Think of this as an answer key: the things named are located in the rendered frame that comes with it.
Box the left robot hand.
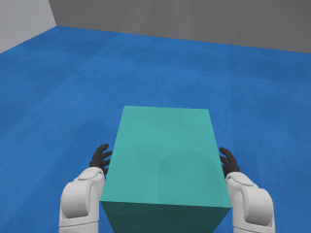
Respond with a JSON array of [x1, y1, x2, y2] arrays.
[[89, 143, 113, 181]]

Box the left robot forearm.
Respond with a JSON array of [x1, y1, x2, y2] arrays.
[[58, 167, 105, 233]]

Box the right robot forearm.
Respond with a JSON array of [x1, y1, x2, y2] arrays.
[[225, 172, 276, 233]]

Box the right robot hand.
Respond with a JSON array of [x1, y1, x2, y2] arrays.
[[220, 147, 240, 179]]

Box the carton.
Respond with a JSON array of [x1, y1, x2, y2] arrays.
[[100, 106, 232, 233]]

